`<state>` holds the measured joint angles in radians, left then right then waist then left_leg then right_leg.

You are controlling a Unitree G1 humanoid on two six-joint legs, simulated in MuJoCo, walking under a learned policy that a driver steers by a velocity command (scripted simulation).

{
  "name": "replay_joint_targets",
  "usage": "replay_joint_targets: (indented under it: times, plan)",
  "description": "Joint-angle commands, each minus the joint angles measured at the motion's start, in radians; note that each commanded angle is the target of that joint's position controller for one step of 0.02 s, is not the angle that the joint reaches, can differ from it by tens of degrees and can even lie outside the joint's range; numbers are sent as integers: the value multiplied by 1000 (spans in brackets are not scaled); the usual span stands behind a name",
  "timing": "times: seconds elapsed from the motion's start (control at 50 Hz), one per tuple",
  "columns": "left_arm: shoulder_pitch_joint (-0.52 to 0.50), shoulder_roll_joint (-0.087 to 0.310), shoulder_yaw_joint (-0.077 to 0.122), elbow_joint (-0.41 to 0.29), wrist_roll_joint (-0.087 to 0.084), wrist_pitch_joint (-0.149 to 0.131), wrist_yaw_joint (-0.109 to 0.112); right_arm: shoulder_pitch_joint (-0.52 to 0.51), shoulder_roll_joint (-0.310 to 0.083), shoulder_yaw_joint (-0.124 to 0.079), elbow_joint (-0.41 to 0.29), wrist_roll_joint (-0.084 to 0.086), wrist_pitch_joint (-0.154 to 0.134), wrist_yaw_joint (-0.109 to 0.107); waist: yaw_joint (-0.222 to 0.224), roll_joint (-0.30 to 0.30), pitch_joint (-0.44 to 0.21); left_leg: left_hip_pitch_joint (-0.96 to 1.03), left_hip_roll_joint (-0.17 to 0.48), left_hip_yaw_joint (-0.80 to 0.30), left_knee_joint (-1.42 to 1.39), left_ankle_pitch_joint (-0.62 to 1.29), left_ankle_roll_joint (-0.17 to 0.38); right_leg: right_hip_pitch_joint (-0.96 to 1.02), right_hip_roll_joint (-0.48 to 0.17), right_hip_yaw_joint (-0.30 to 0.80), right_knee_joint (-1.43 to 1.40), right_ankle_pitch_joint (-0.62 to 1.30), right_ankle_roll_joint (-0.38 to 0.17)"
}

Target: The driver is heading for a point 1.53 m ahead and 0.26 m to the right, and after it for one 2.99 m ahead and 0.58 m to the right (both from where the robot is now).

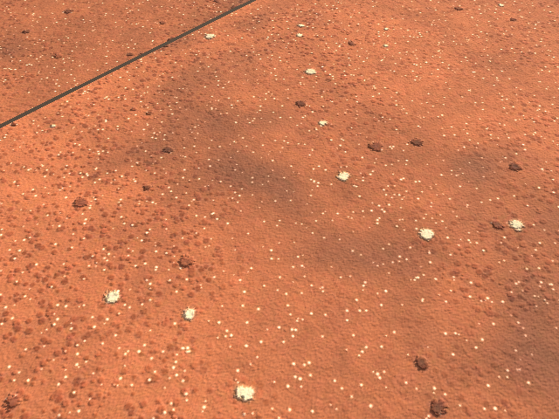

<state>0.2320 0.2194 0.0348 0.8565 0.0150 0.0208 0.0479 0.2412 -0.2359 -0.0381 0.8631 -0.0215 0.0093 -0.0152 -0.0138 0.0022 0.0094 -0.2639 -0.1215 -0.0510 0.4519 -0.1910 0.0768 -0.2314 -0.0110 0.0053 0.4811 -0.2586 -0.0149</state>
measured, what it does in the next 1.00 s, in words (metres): shifts its weight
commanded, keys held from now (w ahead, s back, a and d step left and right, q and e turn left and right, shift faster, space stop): no key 1.00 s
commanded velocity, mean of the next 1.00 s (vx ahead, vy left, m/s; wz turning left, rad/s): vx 0.01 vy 0.00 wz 0.03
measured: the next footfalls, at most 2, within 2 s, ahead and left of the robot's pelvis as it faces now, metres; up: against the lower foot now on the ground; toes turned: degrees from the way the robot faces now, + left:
left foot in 1.84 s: +0.25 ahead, +0.10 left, +0.00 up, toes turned +4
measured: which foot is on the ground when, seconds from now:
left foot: down 0.00-1.00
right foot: down 0.00-1.00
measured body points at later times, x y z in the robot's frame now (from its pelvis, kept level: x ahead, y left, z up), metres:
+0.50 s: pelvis +0.02 -0.03 +0.01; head +0.02 -0.04 +0.46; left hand +0.05 +0.21 -0.14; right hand +0.03 -0.28 -0.15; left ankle +0.02 +0.08 -0.74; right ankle +0.00 -0.11 -0.74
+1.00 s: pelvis +0.02 -0.05 +0.01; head +0.02 -0.05 +0.46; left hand +0.01 +0.18 -0.15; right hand +0.01 -0.27 -0.16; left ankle +0.02 +0.08 -0.74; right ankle +0.00 -0.12 -0.74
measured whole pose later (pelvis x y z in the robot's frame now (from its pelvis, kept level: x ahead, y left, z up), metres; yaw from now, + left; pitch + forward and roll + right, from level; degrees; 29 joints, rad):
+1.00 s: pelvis +0.02 -0.05 +0.01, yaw +0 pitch -1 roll +0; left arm 0.30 0.15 -0.02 1.12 0.01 -0.02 0.04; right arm 0.27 -0.16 0.02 1.19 -0.01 0.01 -0.04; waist 0.00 0.01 0.02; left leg -0.15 -0.02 -0.06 0.36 -0.19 -0.01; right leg -0.10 0.07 -0.02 0.35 -0.23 -0.08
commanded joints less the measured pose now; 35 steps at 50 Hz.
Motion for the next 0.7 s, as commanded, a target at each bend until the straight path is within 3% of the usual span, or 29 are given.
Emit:
replay_joint_targets:
  times: [0.02, 0.04, 0.06, 0.1, 0.14, 0.2, 0.3, 0.7]
  plan:
    - [-11, 172, 20, -47, 11, -33, 5, 85, -29, 2, -33, 27, -11, -5, -63, -166, -13, -70, 71, -68, 8, -87, -9, 116, -294, 297, -228, 414, -121]
    - [-38, 118, 7, -43, 5, -37, -7, 75, -61, 0, -5, 11, -3, -10, -42, -152, -28, 57, 95, -46, 6, -141, -19, 25, -303, 264, -200, 439, -165]
    - [-53, 90, -4, -40, 4, -44, -15, 56, -68, -1, 4, 10, 0, -9, -43, -139, -23, 107, 103, -62, -43, -63, -19, 9, -241, 214, -199, 381, -134]
    - [-26, 101, -4, -18, 0, -44, -14, 3, -91, -5, 12, 5, -2, -3, -16, -157, -5, 146, 128, -87, -92, 81, -25, 5, -152, 161, -208, 200, -67]
    - [6, 106, -2, 5, -8, -43, -11, 27, -95, -4, 45, 10, -6, 1, -10, -104, 10, 128, 152, -96, -100, 120, -28, 34, -119, 136, -217, 146, -53]
    - [26, 98, -4, 36, -9, -41, -11, 33, -69, 5, 93, 13, -9, -8, -1, -29, 24, 106, 159, -102, -129, 122, -36, 78, -114, 124, -198, 166, -58]
    - [31, 91, -7, 80, -7, -42, -12, 23, -62, 10, 150, 15, -10, -15, 7, -6, 24, 111, 168, -104, -143, 134, -39, 99, -103, 114, -192, 182, -62]
    - [93, 48, -36, 215, -7, -40, -7, 58, -27, 38, 286, 16, -6, -27, 8, -10, 53, 111, 185, -90, -137, 118, -44, 84, -81, 112, -207, 154, -60]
